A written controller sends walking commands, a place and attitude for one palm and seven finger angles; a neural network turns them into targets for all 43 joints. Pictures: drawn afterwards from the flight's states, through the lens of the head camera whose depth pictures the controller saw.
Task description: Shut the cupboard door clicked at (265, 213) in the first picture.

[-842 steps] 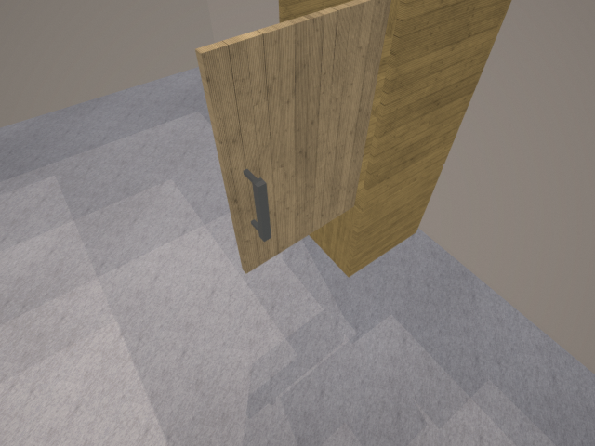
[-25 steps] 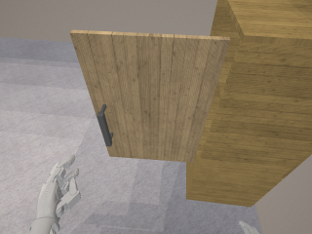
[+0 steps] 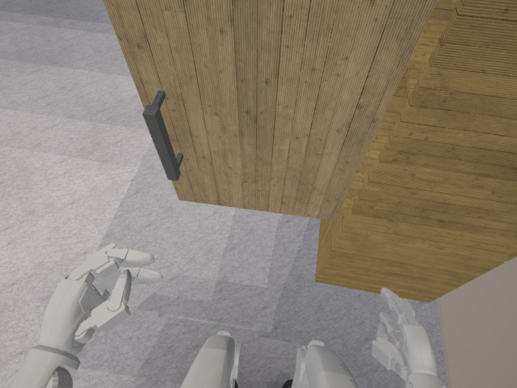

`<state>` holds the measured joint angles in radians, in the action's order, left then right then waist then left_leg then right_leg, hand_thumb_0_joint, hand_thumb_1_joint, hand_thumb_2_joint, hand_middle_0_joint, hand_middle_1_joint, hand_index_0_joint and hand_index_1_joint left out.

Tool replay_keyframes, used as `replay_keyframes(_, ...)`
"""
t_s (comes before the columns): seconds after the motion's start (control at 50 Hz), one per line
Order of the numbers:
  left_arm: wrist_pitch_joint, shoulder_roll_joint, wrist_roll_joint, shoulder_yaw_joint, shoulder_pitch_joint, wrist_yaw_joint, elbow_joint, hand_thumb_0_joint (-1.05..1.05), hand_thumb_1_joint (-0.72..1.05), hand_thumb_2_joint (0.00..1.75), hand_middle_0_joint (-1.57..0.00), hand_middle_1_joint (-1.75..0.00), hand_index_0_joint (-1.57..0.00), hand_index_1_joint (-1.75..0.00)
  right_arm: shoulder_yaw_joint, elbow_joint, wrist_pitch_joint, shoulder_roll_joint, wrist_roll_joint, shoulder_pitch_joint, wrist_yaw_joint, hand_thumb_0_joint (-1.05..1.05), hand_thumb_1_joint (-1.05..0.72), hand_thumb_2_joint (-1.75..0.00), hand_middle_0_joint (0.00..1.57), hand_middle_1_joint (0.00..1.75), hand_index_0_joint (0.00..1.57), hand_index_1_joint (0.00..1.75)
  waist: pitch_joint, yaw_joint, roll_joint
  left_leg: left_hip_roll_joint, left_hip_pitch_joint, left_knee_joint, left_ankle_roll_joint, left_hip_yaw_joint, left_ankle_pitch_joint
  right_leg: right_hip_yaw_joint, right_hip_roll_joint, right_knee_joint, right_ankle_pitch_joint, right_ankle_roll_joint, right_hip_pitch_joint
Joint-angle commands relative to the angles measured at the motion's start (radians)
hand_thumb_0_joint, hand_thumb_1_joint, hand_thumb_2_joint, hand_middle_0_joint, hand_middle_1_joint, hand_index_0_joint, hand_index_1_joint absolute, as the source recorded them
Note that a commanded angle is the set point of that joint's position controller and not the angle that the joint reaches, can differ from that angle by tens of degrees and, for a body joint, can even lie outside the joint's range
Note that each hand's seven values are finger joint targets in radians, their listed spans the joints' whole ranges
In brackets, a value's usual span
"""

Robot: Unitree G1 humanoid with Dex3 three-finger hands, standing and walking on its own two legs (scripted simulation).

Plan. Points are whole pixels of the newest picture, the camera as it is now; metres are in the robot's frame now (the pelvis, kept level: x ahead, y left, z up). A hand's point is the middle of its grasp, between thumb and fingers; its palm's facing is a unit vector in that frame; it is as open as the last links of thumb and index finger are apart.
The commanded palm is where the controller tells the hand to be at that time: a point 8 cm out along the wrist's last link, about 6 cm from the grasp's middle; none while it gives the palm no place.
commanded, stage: raise the hand and make a fist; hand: left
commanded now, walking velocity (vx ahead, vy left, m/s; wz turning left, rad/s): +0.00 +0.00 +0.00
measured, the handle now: (167, 139) +0.51 +0.22 +0.04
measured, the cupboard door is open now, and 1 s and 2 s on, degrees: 92 92 92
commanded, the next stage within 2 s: bring the fist close to the handle in 1.22 s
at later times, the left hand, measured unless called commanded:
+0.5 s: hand (109, 300) +0.22 +0.22 +0.05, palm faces -0.05 -1.00 -0.02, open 3.1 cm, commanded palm +0.20 +0.27 +0.05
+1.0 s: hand (120, 289) +0.23 +0.21 +0.05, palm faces -0.07 -1.00 -0.02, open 3.1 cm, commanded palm +0.21 +0.27 +0.05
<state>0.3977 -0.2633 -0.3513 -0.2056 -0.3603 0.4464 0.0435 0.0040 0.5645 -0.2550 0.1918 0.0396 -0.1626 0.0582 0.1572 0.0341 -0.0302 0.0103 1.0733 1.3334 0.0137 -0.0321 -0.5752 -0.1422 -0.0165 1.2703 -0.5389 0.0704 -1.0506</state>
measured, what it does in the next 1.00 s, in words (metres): stands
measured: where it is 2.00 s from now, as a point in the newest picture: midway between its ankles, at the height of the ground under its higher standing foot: outside the picture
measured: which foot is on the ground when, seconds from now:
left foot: down 0.00-1.00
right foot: down 0.00-1.00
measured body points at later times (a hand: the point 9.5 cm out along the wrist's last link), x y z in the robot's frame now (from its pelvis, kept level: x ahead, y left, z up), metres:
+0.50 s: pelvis +0.01 +0.04 +0.00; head +0.09 +0.06 +0.45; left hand +0.22 +0.27 +0.05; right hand +0.21 -0.20 -0.06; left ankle +0.03 +0.11 -0.62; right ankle +0.04 -0.08 -0.62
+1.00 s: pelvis +0.01 +0.03 +0.00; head +0.09 +0.04 +0.45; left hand +0.23 +0.27 +0.05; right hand +0.19 -0.21 -0.07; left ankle +0.03 +0.11 -0.62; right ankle +0.04 -0.08 -0.62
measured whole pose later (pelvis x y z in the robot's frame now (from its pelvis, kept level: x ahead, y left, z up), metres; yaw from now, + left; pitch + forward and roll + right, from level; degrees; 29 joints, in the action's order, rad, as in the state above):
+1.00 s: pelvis +0.01 +0.03 +0.00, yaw -1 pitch +20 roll -4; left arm 0.42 -0.26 -0.29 -0.14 -0.39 0.30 0.00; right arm 0.00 0.49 -0.17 0.24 0.03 -0.24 0.04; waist 0.20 0.00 -0.03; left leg -0.01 1.08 1.31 0.06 0.00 -0.58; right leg -0.11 0.00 1.24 -0.54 0.03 -1.05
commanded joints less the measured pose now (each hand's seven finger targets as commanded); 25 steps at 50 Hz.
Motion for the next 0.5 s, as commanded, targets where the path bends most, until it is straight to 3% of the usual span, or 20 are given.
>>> replay_keyframes(0.0, 0.048, -0.123, -0.033, -0.122, -0.072, -0.048, -0.187, 0.0, 0.9, 0.9, -0.84, -1.0, -0.84, -1.0, -0.077, -0.172, -0.045, 0.143, 0.009, 0.02, 0.004, 0.0, -0.9, -0.9, 0.2, 0.3, 0.2, 0.3, 0.307, 0.001, 0.071, -0.012, -0.065, -0.175, 0.013, -0.022, 0.279, 0.219, 0.033, -0.234, 0.221, -0.075, 0.357)
replay_keyframes(0.04, 0.063, -0.115, -0.022, -0.096, -0.074, -0.064, -0.194, 0.0, 0.9, 0.9, -0.88, -1.04, -0.88, -1.04, -0.073, -0.177, -0.043, 0.145, 0.003, 0.023, 0.0, 0.0, -0.9, -0.9, 0.2, 0.3, 0.2, 0.3, 0.272, 0.009, 0.008, -0.012, -0.083, -0.191, 0.01, -0.025, 0.282, 0.189, 0.018, -0.209, 0.2, -0.052, 0.307)
replay_keyframes(0.08, 0.084, -0.09, -0.008, -0.062, -0.091, -0.075, -0.197, 0.0, 0.9, 0.9, -0.92, -1.08, -0.92, -1.08, -0.076, -0.18, -0.043, 0.148, 0.002, 0.012, -0.004, 0.0, -0.9, -0.9, 0.2, 0.3, 0.2, 0.3, 0.268, -0.008, 0.037, -0.012, -0.099, -0.204, 0.011, -0.026, 0.263, 0.168, 0.014, -0.208, 0.173, -0.051, 0.272)
replay_keyframes(0.12, 0.103, -0.083, 0.002, -0.035, -0.076, -0.088, -0.216, 0.0, 0.9, 0.9, -0.95, -1.12, -0.95, -1.12, -0.075, -0.187, -0.044, 0.161, 0.002, 0.006, -0.004, 0.0, -0.9, -0.9, 0.2, 0.3, 0.2, 0.3, 0.25, -0.019, 0.022, -0.012, -0.111, -0.215, 0.013, -0.032, 0.232, 0.145, 0.007, -0.201, 0.121, -0.045, 0.222)
replay_keyframes(0.14, 0.107, -0.102, 0.005, -0.042, -0.062, -0.091, -0.219, 0.0, 0.9, 0.9, -0.97, -1.14, -0.97, -1.14, -0.072, -0.189, -0.04, 0.169, -0.002, 0.003, -0.003, 0.0, -0.9, -0.9, 0.2, 0.3, 0.2, 0.3, 0.242, -0.014, 0.007, -0.01, -0.122, -0.22, 0.011, -0.039, 0.236, 0.132, -0.002, -0.184, 0.12, -0.033, 0.204)
replay_keyframes(0.2, 0.123, -0.083, 0.017, -0.014, -0.076, -0.11, -0.256, 0.0, 0.9, 0.9, -1.02, -1.2, -1.02, -1.2, -0.074, -0.203, -0.037, 0.178, -0.001, -0.007, -0.004, 0.0, -0.9, -0.9, 0.2, 0.3, 0.2, 0.3, 0.256, -0.019, -0.012, -0.011, -0.16, -0.247, 0.007, -0.049, 0.218, 0.103, -0.002, -0.173, 0.111, -0.035, 0.17)
replay_keyframes(0.24, 0.121, -0.11, 0.02, -0.035, -0.067, -0.124, -0.267, 0.0, 0.9, 0.9, -1.06, -1.24, -1.06, -1.24, -0.073, -0.207, -0.029, 0.182, -0.004, -0.01, -0.003, 0.0, -0.9, -0.9, 0.2, 0.3, 0.2, 0.3, 0.251, -0.01, -0.02, -0.011, -0.168, -0.258, 0.0, -0.061, 0.225, 0.092, -0.008, -0.159, 0.121, -0.026, 0.164)
replay_keyframes(0.3, 0.119, -0.085, 0.032, -0.01, -0.09, -0.141, -0.285, 0.0, 0.9, 0.9, -1.12, -1.3, -1.12, -1.3, -0.073, -0.221, -0.015, 0.182, -0.003, -0.016, -0.006, 0.0, -0.9, -0.9, 0.2, 0.3, 0.2, 0.3, 0.26, -0.014, -0.04, -0.009, -0.193, -0.276, -0.007, -0.068, 0.222, 0.08, -0.006, -0.157, 0.123, -0.031, 0.149)
replay_keyframes(0.34, 0.112, -0.105, 0.04, -0.015, -0.074, -0.149, -0.286, 0.0, 0.9, 0.9, -1.15, -1.34, -1.15, -1.34, -0.07, -0.223, -0.004, 0.187, -0.004, -0.02, -0.006, 0.0, -0.9, -0.9, 0.2, 0.3, 0.2, 0.3, 0.248, -0.014, -0.051, -0.007, -0.201, -0.282, -0.016, -0.08, 0.233, 0.073, -0.012, -0.148, 0.132, -0.024, 0.14)
replay_keyframes(0.38, 0.113, -0.084, 0.046, 0.008, -0.086, -0.155, -0.313, 0.0, 0.9, 0.9, -1.19, -1.38, -1.19, -1.38, -0.072, -0.23, 0.001, 0.188, -0.004, -0.024, -0.009, 0.0, -0.9, -0.9, 0.2, 0.3, 0.2, 0.3, 0.275, -0.019, -0.074, -0.003, -0.24, -0.283, -0.024, -0.083, 0.269, 0.068, -0.008, -0.145, 0.148, -0.029, 0.126)
replay_keyframes(0.42, 0.104, -0.079, 0.049, 0.014, -0.089, -0.16, -0.291, 0.0, 0.9, 0.9, -1.23, -1.42, -1.23, -1.42, -0.071, -0.234, 0.007, 0.189, -0.004, -0.026, -0.011, 0.0, -0.9, -0.9, 0.2, 0.3, 0.2, 0.3, 0.253, -0.028, -0.044, -0.001, -0.228, -0.291, -0.025, -0.09, 0.235, 0.064, -0.009, -0.152, 0.134, -0.032, 0.119)
replay_keyframes(0.48, 0.097, -0.079, 0.053, 0.021, -0.069, -0.156, -0.296, 0.0, 0.9, 0.9, -1.28, -1.48, -1.28, -1.48, -0.068, -0.241, 0.017, 0.193, -0.003, -0.028, -0.014, 0.0, -0.9, -0.9, 0.2, 0.3, 0.2, 0.3, 0.253, -0.031, -0.06, 0.002, -0.24, -0.294, -0.033, -0.101, 0.242, 0.061, -0.012, -0.146, 0.137, -0.03, 0.107)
